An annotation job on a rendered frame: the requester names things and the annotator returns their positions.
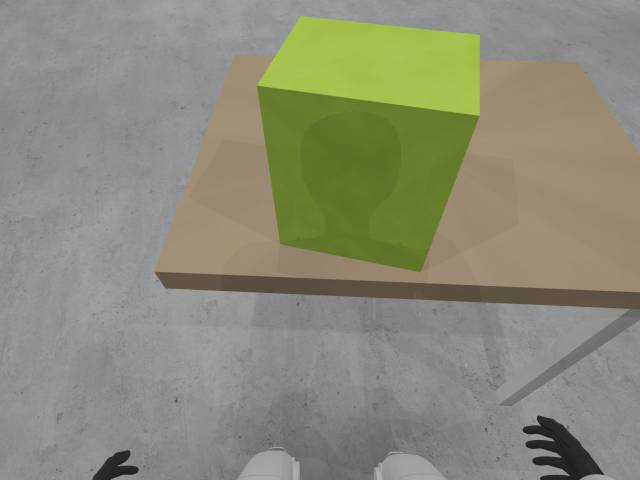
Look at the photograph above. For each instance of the robot right thigh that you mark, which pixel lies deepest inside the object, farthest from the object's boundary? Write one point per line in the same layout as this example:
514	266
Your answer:
406	467

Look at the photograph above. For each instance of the carton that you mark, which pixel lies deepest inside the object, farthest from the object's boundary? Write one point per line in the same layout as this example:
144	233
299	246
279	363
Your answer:
366	127

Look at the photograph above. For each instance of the left robot hand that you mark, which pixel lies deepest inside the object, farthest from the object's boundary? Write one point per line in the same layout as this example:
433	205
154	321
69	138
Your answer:
110	468

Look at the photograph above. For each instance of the right robot hand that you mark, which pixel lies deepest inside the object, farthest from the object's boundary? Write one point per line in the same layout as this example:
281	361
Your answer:
575	461

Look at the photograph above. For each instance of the robot left thigh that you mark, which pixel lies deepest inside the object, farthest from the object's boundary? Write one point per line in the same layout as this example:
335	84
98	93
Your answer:
271	465

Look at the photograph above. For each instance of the table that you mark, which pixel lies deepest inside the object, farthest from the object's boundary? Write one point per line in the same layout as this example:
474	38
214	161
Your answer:
545	210

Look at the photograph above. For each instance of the robot thigh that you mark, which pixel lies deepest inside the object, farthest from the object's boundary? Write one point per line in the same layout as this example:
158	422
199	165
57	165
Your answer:
271	465
406	467

